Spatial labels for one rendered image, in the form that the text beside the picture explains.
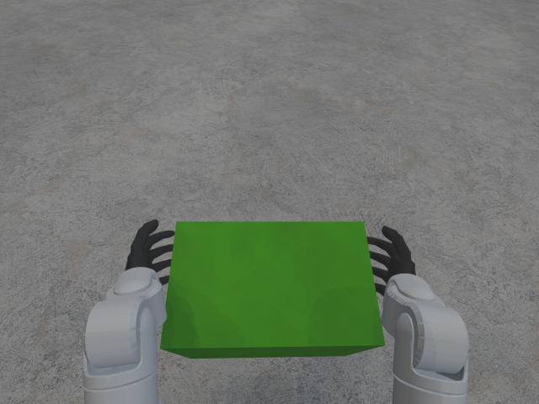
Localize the robot left hand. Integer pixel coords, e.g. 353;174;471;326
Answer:
125;219;175;285

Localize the robot left forearm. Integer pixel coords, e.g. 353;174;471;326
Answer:
82;267;167;404

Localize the robot right forearm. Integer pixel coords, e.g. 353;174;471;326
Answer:
381;274;469;404

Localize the robot right hand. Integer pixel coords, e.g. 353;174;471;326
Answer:
367;226;416;296

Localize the carton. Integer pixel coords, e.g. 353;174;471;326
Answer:
160;221;385;359

